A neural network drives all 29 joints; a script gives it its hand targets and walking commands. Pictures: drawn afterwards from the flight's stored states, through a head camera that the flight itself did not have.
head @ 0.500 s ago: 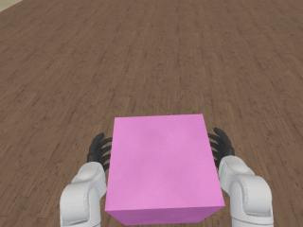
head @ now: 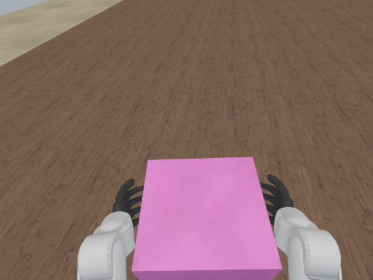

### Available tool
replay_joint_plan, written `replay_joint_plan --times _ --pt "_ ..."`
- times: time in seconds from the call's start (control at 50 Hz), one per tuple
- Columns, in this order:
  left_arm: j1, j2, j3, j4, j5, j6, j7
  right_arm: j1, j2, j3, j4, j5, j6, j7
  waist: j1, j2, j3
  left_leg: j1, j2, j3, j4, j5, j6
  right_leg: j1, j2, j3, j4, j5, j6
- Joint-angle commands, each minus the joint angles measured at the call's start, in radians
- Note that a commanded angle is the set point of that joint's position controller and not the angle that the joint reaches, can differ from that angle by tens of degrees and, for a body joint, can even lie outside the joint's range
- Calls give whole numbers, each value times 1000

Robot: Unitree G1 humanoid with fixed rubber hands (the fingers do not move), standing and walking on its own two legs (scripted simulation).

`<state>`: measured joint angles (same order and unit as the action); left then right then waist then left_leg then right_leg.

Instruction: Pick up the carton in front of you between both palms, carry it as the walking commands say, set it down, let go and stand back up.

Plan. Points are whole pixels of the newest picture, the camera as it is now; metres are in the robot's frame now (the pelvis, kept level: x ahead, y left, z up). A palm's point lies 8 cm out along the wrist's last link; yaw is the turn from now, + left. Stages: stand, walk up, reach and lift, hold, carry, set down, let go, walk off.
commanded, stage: carry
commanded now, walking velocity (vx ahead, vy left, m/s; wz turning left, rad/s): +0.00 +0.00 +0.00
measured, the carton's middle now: (202, 233) +0.23 +0.00 +0.02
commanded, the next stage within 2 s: none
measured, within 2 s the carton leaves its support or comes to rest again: neither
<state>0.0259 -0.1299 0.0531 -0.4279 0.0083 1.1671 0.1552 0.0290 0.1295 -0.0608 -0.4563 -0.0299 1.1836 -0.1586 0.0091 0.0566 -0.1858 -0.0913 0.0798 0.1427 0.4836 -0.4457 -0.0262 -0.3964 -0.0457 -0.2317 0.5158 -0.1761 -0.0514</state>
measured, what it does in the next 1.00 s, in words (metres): stands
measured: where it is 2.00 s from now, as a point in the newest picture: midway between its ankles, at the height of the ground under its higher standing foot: outside the picture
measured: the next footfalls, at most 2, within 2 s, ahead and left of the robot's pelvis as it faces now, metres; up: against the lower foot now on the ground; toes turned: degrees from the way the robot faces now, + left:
none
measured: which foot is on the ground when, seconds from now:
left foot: down 0.00-1.00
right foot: down 0.00-1.00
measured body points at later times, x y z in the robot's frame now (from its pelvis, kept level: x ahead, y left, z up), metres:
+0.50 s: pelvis -0.01 +0.01 +0.00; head -0.05 +0.01 +0.45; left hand +0.25 +0.16 +0.05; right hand +0.26 -0.14 +0.05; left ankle -0.12 +0.11 -0.73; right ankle +0.06 -0.10 -0.73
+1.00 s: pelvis -0.04 +0.02 +0.00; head -0.05 +0.02 +0.45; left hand +0.26 +0.17 +0.03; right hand +0.26 -0.13 +0.03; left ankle -0.12 +0.11 -0.73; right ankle +0.06 -0.10 -0.73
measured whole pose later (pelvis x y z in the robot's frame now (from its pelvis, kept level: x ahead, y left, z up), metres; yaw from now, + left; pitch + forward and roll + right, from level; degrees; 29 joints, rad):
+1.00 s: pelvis -0.04 +0.02 +0.00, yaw +1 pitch +1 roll +0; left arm -0.21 -0.14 0.17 0.15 0.22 0.71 0.02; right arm -0.21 0.14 -0.18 0.14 -0.22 0.71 -0.02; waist 0.00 0.01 -0.06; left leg -0.16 0.03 0.14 0.57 -0.44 0.02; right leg -0.43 -0.10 -0.22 0.53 -0.12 -0.03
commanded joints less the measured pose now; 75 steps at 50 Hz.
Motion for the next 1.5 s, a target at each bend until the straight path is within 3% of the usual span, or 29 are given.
replay_joint_plan --times 0.0,0.14,0.2,0.3,0.46,0.66,0.74,0.82,0.9,1.0,1.48 --pt "-295 -698 -517 -121 -162 -24 -33 -313 681 549 -119 177 -30 34 -5 -104 -206 -71 59 -37 -17 405 -18 317 -160 178 8 666 -19" --pt "-330 -685 -588 -138 -171 -50 -84 -299 663 571 -93 154 -61 82 -6 -46 -195 -68 72 -45 10 526 -10 271 -137 138 58 595 -14" --pt "-347 -639 -579 -81 -150 -65 -109 -327 621 569 -49 141 -78 108 -7 -36 -166 -75 80 -50 6 537 -2 245 -131 126 62 513 -6" --pt "-390 -568 -499 41 -90 -119 -139 -380 556 505 75 104 -132 143 -7 -38 -108 -104 82 -56 -24 474 11 231 -128 121 49 418 4" --pt "-488 -620 -450 232 -39 -237 -198 -500 620 468 262 67 -255 204 -7 -40 -69 -144 74 -68 -67 321 29 229 -126 129 6 268 12" --pt "-643 -699 -372 505 18 -448 -289 -635 705 373 538 1 -459 291 -7 -47 -80 -158 64 -78 -72 239 48 227 -125 132 -21 200 15" --pt "-710 -775 -381 581 15 -531 -329 -701 775 382 611 0 -539 331 -7 -54 -104 -156 60 -83 -60 235 54 236 -125 132 -21 206 15" --pt "-736 -847 -420 574 -1 -552 -351 -724 844 425 607 15 -558 353 -8 -56 -135 -146 58 -85 -41 266 56 247 -128 132 -15 234 13" --pt "-709 -890 -470 505 -28 -510 -351 -701 890 479 542 48 -517 356 -8 -54 -158 -139 58 -85 -22 305 55 252 -130 130 -4 266 11" --pt "-656 -862 -434 515 -6 -470 -346 -657 860 444 548 28 -478 353 -8 -51 -147 -142 60 -85 -17 333 54 241 -132 126 3 282 12" --pt "-692 -875 -439 509 -16 -469 -348 -683 872 439 546 29 -478 353 -8 -45 -128 -145 63 -94 -23 373 62 224 -131 113 1 254 25"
